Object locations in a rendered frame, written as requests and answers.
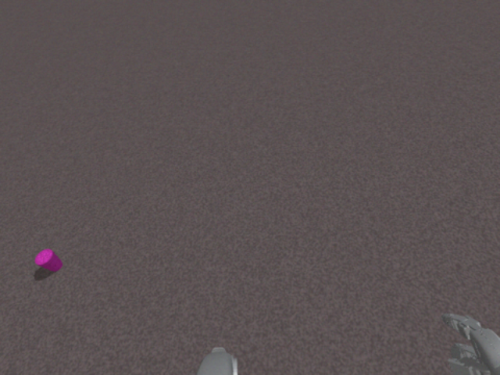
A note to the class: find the right robot hand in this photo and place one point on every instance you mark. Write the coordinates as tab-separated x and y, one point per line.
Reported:
480	359

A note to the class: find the cup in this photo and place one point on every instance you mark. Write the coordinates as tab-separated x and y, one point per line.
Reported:
49	260

